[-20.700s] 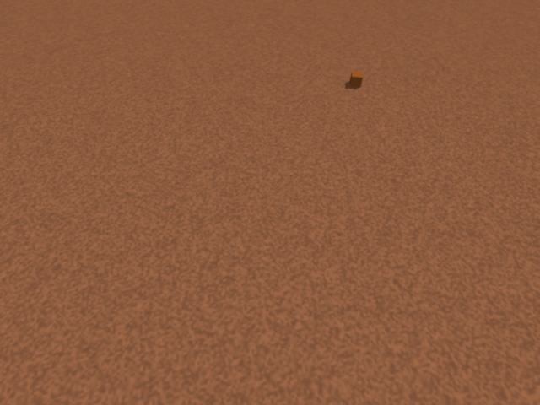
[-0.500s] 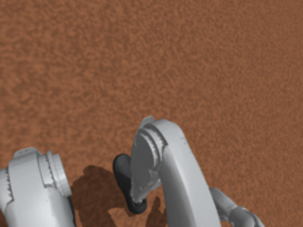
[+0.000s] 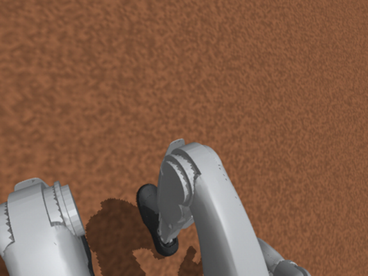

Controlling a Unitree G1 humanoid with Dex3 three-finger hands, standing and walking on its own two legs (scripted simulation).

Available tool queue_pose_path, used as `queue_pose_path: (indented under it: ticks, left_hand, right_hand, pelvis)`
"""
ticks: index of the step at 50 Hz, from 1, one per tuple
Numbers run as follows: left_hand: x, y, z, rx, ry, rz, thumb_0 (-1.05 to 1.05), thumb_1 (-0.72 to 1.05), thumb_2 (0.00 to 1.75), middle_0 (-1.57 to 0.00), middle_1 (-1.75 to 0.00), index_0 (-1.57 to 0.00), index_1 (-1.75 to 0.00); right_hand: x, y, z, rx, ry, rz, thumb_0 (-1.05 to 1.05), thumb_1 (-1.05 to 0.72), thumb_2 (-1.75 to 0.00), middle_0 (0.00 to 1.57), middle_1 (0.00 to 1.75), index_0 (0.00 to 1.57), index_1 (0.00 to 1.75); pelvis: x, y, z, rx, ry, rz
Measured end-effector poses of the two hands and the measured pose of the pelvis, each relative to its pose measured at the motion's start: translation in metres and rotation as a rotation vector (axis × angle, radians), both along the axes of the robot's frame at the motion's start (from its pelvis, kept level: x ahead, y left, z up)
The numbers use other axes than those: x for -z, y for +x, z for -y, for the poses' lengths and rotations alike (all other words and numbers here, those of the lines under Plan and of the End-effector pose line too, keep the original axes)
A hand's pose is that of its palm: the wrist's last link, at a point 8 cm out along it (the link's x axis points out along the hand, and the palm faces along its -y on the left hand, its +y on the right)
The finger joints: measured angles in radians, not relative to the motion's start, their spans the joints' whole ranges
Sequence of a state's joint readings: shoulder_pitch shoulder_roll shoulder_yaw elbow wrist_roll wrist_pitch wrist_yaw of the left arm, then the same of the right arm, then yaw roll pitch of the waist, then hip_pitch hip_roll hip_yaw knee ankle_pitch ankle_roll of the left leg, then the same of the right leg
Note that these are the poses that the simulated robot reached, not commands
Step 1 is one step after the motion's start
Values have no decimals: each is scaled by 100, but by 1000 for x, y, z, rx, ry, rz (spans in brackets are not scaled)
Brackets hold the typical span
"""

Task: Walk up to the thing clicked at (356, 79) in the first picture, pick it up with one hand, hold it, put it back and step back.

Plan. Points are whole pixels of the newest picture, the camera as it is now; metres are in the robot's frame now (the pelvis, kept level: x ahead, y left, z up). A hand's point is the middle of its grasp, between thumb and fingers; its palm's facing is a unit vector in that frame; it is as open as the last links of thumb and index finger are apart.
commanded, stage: close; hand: left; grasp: from above
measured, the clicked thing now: out of the picture +0.42 +0.37 -0.27
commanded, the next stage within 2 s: settle in 0.98 s
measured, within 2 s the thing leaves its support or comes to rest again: leaves its support in 1.46 s
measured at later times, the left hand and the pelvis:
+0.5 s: hand out of the picture +0.41 +0.37 -0.24, palm faces -0.45 -0.14 -0.88, open 11.1 cm; pelvis +0.00 +0.00 +0.00, yaw +0 degrees
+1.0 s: hand out of the picture +0.41 +0.37 -0.23, palm faces -0.44 -0.16 -0.88, open 10.3 cm; pelvis +0.00 +0.00 +0.00, yaw +0 degrees
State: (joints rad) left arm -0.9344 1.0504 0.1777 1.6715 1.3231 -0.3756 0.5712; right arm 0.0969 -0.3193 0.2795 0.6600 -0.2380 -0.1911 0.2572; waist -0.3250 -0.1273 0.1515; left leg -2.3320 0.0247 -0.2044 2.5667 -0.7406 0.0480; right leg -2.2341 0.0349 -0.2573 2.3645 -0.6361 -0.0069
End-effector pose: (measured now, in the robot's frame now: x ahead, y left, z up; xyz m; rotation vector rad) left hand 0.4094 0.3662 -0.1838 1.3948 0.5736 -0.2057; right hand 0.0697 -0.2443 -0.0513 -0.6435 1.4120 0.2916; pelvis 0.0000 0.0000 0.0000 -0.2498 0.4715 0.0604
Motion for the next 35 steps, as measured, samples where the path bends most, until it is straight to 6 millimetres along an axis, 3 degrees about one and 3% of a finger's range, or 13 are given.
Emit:
queue_pose_path:
  ticks: [15, 24, 35]
  left_hand:
    - [2, 3, -1, 28, 37, 42, 0, -13, 76, -35, -84, -37, -82]
    - [-2, 7, -3, -19, 59, 14, 0, -9, 69, -42, -77, -46, -74]
    - [-6, 7, -4, -32, 44, -9, 0, -3, 63, -47, -75, -52, -71]
  right_hand:
    - [-14, 12, 7, -57, -60, 54, 0, -90, -89, 20, 30, 20, 30]
    - [-5, 18, 5, -58, 1, 57, 0, -90, -89, 20, 30, 20, 30]
    - [5, 11, 3, -25, 24, 29, 0, -90, -89, 20, 30, 20, 30]
  pelvis:
    - [4, -2, -3, 3, -6, 0]
    - [2, 1, -1, -3, 4, -11]
    - [1, 0, 2, -3, 13, -11]
